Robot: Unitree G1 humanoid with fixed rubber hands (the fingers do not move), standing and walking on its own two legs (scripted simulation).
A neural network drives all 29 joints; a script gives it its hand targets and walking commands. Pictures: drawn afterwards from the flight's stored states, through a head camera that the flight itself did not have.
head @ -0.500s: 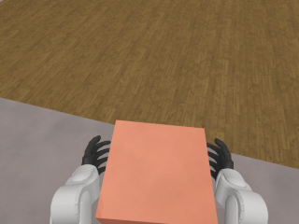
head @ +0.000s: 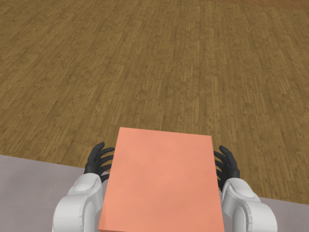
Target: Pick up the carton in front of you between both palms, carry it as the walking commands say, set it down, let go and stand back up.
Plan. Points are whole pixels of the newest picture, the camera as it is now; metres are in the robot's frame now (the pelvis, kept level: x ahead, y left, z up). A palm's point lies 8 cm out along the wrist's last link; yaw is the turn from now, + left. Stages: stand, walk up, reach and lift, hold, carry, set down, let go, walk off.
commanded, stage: carry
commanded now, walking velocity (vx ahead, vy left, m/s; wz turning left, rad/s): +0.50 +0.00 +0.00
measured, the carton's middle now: (158, 192) +0.22 +0.00 +0.01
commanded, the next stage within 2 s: none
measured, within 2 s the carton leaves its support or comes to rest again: neither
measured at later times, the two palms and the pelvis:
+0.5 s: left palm (119, 66) +0.60 +0.14 +0.13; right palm (205, 66) +0.63 -0.17 +0.12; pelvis +0.33 -0.04 +0.00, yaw +3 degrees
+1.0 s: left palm (123, 30) +1.00 +0.18 +0.09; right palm (183, 32) +0.98 -0.13 +0.10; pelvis +0.63 +0.03 -0.01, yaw +1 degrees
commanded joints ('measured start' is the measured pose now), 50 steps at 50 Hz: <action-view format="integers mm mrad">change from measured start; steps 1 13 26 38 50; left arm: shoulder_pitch -347 -447 -858 -1246 -1141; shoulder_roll -657 -524 -436 -634 -597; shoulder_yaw -568 -499 -401 -294 -327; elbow -148 -239 62 325 197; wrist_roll -182 -256 -227 -182 -153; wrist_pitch -16 46 16 -43 -117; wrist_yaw -20 11 53 95 93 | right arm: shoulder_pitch -286 -444 -799 -1162 -1122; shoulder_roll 627 499 447 610 593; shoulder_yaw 549 545 378 307 409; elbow -114 -252 124 344 141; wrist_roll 171 213 125 164 235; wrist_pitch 10 77 52 -21 -95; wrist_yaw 29 -35 -100 -83 -58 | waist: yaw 12 60 67 -35 -72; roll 140 -259 -112 165 148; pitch -21 -271 -112 -344 -292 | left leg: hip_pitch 78 -554 -571 332 360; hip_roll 207 -11 75 321 184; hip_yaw -119 -211 -145 -720 -320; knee -142 1079 468 91 133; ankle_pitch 181 -247 118 5 505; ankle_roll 58 -68 -36 155 144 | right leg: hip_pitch -15 886 611 -150 -312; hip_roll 22 -303 -118 111 89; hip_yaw -56 619 73 120 22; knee -115 -559 -554 634 277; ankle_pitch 70 -180 66 -368 -170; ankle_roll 2 -262 -184 -62 -64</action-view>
